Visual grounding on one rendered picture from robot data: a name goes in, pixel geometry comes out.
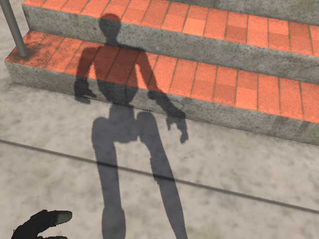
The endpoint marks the left robot hand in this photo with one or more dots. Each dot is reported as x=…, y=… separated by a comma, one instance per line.
x=40, y=222

